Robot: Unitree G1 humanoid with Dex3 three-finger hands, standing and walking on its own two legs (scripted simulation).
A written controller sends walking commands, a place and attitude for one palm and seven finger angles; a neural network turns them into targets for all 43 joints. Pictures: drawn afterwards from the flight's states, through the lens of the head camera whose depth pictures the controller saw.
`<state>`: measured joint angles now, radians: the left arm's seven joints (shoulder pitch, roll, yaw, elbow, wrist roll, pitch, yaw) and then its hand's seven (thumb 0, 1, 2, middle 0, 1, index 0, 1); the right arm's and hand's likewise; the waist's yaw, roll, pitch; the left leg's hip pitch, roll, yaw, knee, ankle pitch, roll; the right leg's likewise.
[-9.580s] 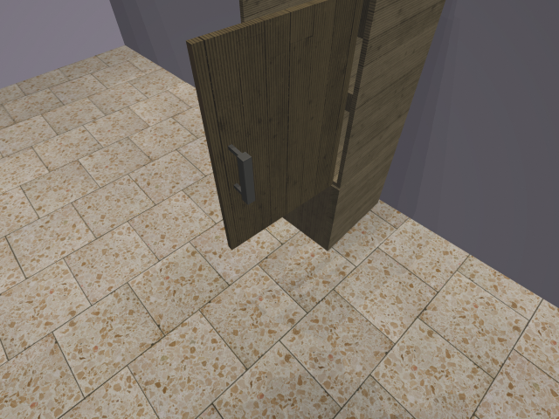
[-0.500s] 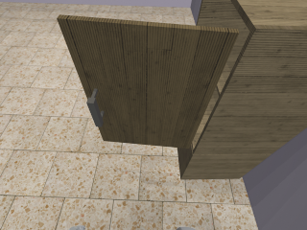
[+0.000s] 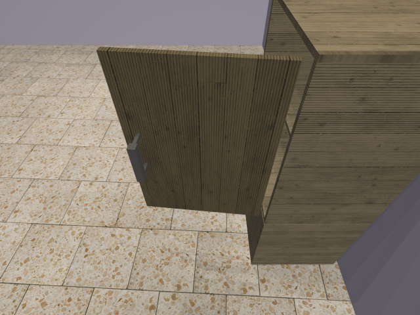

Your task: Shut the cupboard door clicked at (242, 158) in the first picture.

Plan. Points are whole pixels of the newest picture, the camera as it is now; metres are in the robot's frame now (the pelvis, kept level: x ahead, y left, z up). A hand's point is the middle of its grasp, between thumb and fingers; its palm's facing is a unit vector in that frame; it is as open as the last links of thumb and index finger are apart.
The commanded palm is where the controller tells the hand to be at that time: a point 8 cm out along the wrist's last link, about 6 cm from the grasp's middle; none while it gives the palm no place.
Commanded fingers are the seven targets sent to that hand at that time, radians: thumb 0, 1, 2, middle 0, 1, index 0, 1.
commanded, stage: come to a stop and stand still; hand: left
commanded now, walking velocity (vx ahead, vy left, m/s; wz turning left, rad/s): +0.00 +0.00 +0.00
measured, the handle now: (139, 158) +0.52 +0.24 -0.05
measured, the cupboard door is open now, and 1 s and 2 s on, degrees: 84 84 84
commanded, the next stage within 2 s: look again from close up in 0.02 s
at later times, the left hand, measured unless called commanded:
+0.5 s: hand out of the picture +0.05 +0.20 -0.17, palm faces -0.04 -0.98 -0.21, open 7.4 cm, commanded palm none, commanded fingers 0.00 0.90 0.90 -0.20 -0.30 -0.20 -0.30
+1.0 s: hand out of the picture +0.03 +0.21 -0.17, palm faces -0.01 -0.97 -0.22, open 7.4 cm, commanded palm none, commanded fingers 0.00 0.90 0.90 -0.20 -0.30 -0.20 -0.30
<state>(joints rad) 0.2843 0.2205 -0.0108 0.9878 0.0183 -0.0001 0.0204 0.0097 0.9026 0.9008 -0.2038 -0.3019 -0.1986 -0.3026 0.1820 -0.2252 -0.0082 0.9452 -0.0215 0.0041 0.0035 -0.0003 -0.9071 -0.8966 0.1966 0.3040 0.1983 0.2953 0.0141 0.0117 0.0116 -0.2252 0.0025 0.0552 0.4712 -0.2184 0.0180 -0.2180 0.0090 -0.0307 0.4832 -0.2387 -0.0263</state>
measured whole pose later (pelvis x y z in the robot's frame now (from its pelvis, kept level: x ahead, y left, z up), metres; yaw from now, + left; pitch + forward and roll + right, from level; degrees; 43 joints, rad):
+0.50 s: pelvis +0.01 +0.01 +0.00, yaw -1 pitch -1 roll +0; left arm 0.24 0.21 -0.03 1.07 0.00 -0.02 0.02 0.01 0.90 0.90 -0.20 -0.30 -0.20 -0.30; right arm 0.28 -0.20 0.02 1.14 -0.01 -0.01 -0.01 0.00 -0.91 -0.90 0.20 0.30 0.20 0.30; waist -0.01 -0.01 0.03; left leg -0.18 -0.01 0.07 0.40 -0.21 0.03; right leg -0.18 0.00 -0.01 0.42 -0.22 -0.01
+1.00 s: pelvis +0.03 +0.03 +0.00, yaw +0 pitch -1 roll +0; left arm 0.29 0.18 -0.04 1.08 0.01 -0.01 0.04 0.01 0.90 0.90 -0.20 -0.30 -0.20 -0.30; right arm 0.24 -0.20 0.01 1.02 -0.01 -0.02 -0.01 0.00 -0.91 -0.90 0.20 0.30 0.20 0.30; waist 0.01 0.02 0.03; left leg -0.22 -0.02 0.07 0.51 -0.28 0.06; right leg -0.20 -0.02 -0.01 0.50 -0.28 0.01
